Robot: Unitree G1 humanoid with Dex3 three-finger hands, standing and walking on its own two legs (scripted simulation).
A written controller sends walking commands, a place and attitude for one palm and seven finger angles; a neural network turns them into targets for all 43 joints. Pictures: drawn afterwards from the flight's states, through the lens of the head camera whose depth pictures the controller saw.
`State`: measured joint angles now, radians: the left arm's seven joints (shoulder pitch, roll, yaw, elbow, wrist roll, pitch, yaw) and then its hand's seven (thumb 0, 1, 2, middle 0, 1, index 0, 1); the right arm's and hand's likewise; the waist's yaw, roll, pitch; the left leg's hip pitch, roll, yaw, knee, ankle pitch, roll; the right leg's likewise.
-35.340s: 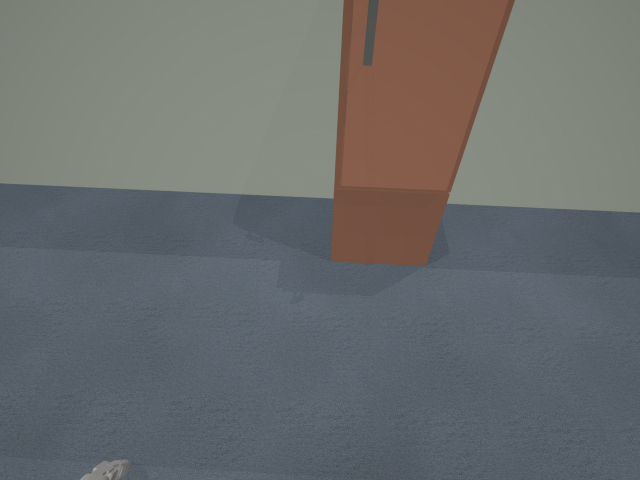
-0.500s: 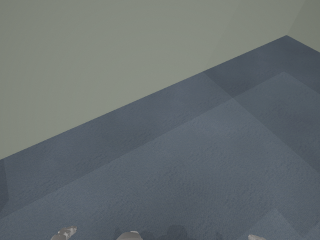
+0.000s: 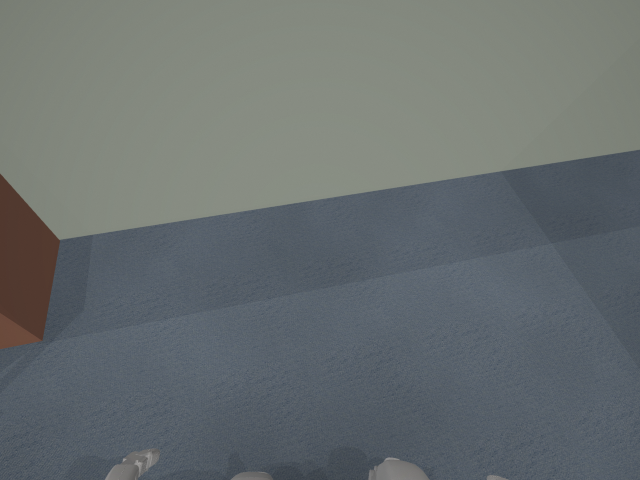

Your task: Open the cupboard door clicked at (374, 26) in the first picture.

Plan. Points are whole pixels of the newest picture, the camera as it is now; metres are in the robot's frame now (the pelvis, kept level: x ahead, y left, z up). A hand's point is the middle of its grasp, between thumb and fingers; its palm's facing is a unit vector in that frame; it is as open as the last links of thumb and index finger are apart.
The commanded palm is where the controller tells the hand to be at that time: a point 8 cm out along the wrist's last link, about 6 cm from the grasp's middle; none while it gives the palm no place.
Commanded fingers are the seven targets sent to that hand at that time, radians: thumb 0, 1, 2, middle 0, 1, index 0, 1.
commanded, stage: turn to face it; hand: left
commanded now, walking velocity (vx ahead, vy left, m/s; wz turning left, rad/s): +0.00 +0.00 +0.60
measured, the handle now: out of the picture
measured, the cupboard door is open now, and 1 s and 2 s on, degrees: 48 48 48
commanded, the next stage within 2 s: take the last steps up to it in 1.58 s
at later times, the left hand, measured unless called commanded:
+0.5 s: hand out of the picture +0.01 +0.21 -0.19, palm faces +0.33 -0.92 -0.22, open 7.4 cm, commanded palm none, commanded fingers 0.00 0.90 0.90 -0.20 -0.30 -0.20 -0.30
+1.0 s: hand out of the picture -0.02 +0.16 -0.16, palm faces +0.59 -0.77 -0.23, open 7.4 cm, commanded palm none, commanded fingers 0.00 0.90 0.90 -0.20 -0.30 -0.20 -0.30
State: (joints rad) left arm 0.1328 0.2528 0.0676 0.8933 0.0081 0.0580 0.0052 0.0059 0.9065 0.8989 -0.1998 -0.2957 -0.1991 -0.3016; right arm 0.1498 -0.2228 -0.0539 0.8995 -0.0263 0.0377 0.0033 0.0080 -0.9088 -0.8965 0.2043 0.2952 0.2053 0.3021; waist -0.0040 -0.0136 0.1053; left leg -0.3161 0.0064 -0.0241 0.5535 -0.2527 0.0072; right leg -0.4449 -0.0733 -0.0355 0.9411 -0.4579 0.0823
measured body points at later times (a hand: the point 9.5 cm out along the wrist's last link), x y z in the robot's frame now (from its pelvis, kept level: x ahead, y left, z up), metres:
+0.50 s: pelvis +0.01 -0.01 -0.01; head +0.05 +0.03 +0.44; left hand -0.01 +0.26 -0.17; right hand +0.19 -0.23 -0.13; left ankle -0.01 +0.10 -0.73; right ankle +0.02 -0.16 -0.67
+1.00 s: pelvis +0.04 -0.05 +0.00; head +0.08 -0.01 +0.45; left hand -0.05 +0.20 -0.14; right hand +0.27 -0.20 -0.14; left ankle -0.04 +0.06 -0.70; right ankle +0.08 -0.16 -0.73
